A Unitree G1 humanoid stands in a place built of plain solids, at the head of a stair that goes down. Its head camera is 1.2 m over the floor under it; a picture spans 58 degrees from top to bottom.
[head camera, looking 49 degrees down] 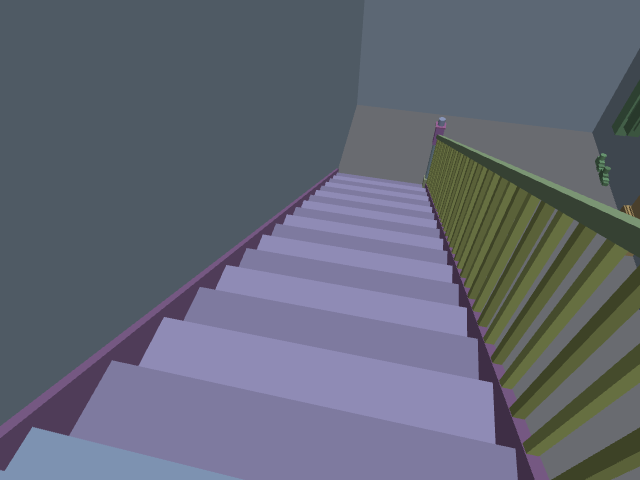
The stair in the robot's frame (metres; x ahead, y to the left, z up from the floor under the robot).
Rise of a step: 0.18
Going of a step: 0.28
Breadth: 1.32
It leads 12 degrees to the right of straight ahead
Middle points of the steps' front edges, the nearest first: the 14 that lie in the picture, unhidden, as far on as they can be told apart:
0.52 0.06 -0.18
0.80 0.00 -0.36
1.07 -0.06 -0.54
1.35 -0.12 -0.73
1.63 -0.18 -0.91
1.90 -0.24 -1.09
2.18 -0.30 -1.27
2.46 -0.36 -1.46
2.74 -0.42 -1.64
3.02 -0.48 -1.82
3.29 -0.54 -2.00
3.57 -0.60 -2.19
3.85 -0.66 -2.37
4.13 -0.72 -2.55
